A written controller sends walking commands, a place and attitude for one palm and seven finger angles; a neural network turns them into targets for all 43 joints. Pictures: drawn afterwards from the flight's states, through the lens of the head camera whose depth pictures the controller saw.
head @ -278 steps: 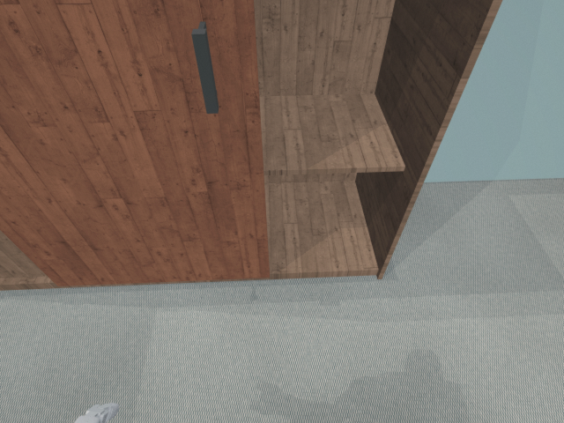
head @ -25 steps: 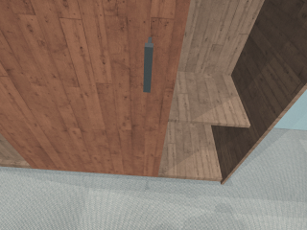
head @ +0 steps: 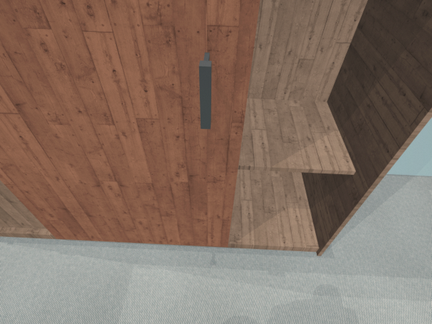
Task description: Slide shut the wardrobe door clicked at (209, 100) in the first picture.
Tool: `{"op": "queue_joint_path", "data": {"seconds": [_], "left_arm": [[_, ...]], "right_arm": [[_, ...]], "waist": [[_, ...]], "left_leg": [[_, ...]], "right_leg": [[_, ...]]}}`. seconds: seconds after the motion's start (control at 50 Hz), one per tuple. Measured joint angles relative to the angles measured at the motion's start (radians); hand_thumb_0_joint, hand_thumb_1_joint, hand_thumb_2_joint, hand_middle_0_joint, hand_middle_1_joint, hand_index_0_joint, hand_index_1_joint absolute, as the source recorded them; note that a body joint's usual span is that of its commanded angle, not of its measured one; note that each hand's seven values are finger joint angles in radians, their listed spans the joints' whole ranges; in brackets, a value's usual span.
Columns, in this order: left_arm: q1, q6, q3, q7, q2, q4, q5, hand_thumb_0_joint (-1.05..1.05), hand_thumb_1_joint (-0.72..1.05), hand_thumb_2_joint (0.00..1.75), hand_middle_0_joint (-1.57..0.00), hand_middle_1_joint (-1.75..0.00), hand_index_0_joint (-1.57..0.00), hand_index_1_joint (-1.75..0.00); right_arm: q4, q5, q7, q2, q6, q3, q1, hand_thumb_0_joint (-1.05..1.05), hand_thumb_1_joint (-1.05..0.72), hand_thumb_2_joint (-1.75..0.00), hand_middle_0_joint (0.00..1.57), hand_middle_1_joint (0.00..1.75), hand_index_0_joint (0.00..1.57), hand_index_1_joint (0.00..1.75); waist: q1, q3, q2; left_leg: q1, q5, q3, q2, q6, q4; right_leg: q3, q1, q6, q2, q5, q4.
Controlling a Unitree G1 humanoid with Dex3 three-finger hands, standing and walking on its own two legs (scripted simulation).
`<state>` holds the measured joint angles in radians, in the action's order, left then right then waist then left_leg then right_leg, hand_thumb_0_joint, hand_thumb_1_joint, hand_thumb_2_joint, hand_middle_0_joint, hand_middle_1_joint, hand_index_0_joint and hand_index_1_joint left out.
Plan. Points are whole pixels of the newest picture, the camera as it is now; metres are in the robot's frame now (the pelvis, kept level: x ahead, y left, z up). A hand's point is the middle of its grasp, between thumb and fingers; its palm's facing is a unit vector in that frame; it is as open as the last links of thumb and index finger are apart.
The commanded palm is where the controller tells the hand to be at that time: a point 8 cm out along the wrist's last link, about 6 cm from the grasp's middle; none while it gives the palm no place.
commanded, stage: look again from close up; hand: left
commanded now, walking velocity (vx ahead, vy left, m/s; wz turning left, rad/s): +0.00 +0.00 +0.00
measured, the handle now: (206, 92) +0.55 +0.06 +0.15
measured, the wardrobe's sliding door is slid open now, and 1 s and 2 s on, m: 0.44 0.44 0.44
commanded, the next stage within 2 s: raise the hand with hooked fingers in 0.84 s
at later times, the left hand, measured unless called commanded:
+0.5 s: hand out of the picture -0.02 +0.14 -0.18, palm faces +0.04 -0.98 -0.17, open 7.4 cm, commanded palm none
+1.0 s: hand out of the picture +0.03 +0.15 -0.16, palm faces +0.11 -0.98 -0.19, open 7.4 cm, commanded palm +0.12 +0.19 -0.06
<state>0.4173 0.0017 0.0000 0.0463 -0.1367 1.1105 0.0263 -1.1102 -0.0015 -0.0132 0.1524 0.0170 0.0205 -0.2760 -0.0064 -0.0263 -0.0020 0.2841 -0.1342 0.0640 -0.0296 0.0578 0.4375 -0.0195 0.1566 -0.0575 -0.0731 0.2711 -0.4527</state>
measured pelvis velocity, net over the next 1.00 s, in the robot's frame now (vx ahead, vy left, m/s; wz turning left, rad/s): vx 0.02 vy -0.02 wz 0.00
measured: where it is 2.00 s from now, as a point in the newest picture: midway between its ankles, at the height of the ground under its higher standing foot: outside the picture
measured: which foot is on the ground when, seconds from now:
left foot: down 0.00-1.00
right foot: down 0.00-1.00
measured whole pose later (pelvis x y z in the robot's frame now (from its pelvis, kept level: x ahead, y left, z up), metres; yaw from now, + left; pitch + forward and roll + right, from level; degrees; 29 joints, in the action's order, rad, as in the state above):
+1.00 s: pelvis +0.02 -0.02 +0.00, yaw +0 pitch -1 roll +0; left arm 0.45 -0.08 0.00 0.06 -0.15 0.75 -0.05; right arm -1.02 0.01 -0.04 0.16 -0.06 -0.01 -0.32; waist 0.01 -0.04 0.01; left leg 0.28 -0.18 0.05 -0.01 0.03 0.47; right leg -0.03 0.15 -0.02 -0.05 0.32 -0.48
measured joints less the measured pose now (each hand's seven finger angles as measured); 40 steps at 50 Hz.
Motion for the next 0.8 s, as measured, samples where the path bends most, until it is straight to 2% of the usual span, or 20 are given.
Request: {"op": "queue_joint_path", "data": {"seconds": [0.24,0.8], "left_arm": [[-0.028,0.013,0.000,0.001,0.033,-0.001,-0.004,0.00,0.91,0.90,-0.20,-0.30,-0.20,-0.30],[-0.067,0.011,-0.007,0.001,0.014,-0.008,-0.006,0.00,0.91,0.90,-0.20,-0.30,-0.20,-0.30]], "right_arm": [[-0.014,-0.001,-0.003,-0.013,-0.005,-0.001,-0.008,0.01,-0.92,-0.90,0.20,0.30,0.20,0.30],[-0.021,-0.001,-0.008,-0.010,-0.011,-0.006,0.004,0.01,-0.92,-0.90,0.20,0.30,0.20,0.30]], "waist": [[0.009,0.001,-0.004],[0.012,-0.009,0.001]], "left_leg": [[0.003,-0.011,-0.009,0.017,-0.017,0.015],[-0.017,-0.038,-0.009,0.026,-0.028,0.021]], "right_leg": [[-0.006,-0.001,0.012,0.018,0.010,-0.009],[-0.006,-0.027,0.021,0.026,0.027,0.003]]}}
